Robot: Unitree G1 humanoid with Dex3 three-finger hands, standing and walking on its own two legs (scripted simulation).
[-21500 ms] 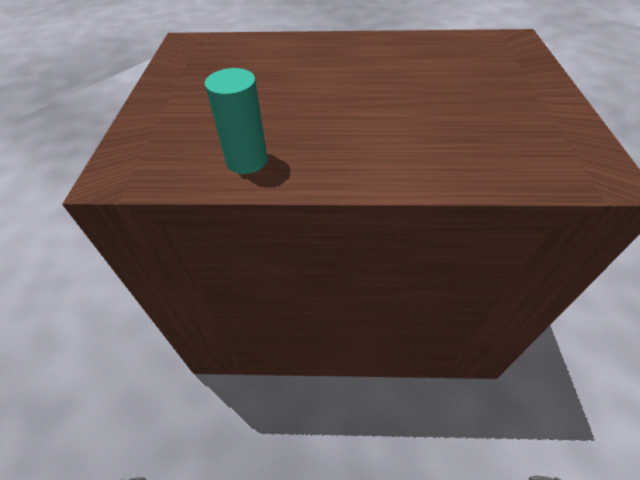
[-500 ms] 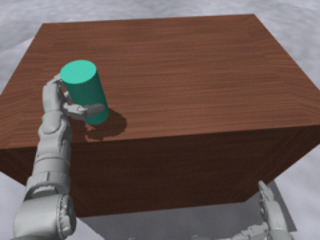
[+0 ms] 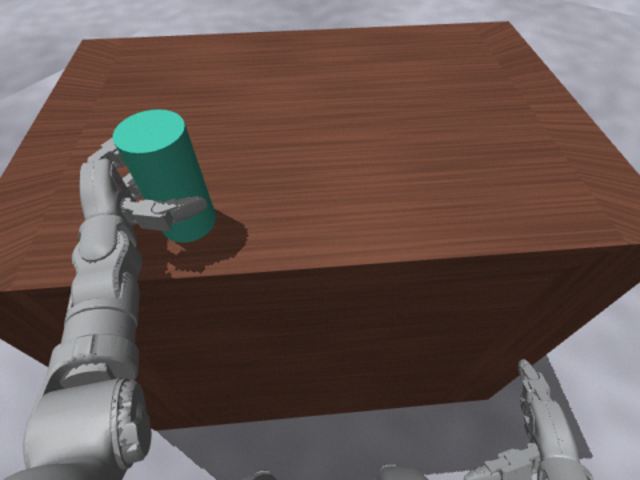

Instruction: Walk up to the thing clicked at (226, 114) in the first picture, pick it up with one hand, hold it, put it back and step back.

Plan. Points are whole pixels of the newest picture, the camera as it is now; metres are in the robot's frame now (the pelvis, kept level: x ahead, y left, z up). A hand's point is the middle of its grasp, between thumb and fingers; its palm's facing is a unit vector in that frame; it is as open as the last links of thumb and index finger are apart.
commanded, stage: open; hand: left
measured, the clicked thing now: (171, 181) +0.44 +0.18 +0.13
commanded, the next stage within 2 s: withdraw in 0.16 s
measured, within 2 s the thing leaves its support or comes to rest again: neither
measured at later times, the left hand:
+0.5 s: hand (139, 167) +0.45 +0.21 +0.15, palm faces +0.21 -0.98 +0.02, open 16.7 cm
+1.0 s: hand out of the picture +0.39 +0.32 +0.26, palm faces +0.43 -0.87 -0.24, open 17.4 cm
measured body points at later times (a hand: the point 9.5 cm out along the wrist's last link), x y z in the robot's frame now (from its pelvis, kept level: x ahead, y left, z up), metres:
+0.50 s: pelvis +0.01 +0.00 +0.00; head +0.03 +0.00 +0.45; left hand +0.43 +0.26 +0.16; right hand +0.15 -0.27 -0.05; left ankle +0.02 +0.13 -0.71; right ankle +0.01 -0.14 -0.71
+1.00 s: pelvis +0.01 +0.00 +0.01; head +0.02 -0.02 +0.46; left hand +0.36 +0.37 +0.27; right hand +0.16 -0.26 -0.05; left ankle +0.02 +0.13 -0.71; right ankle +0.01 -0.14 -0.71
